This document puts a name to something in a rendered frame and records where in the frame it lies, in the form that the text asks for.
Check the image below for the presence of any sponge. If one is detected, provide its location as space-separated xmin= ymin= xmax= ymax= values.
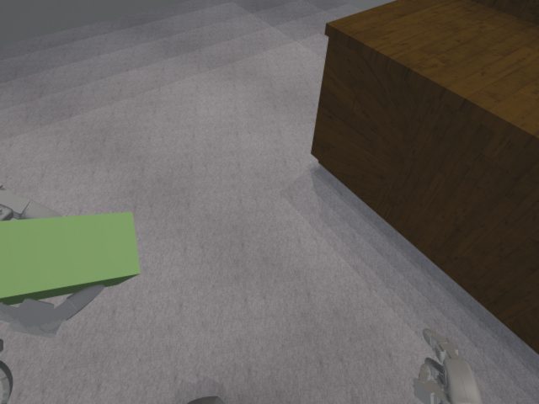
xmin=0 ymin=212 xmax=140 ymax=306

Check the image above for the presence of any table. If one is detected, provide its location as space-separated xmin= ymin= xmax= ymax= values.
xmin=311 ymin=0 xmax=539 ymax=354

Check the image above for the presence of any left robot hand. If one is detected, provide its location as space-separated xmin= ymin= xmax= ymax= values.
xmin=0 ymin=183 xmax=105 ymax=338

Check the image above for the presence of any right robot hand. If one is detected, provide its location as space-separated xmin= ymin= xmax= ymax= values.
xmin=414 ymin=328 xmax=482 ymax=404

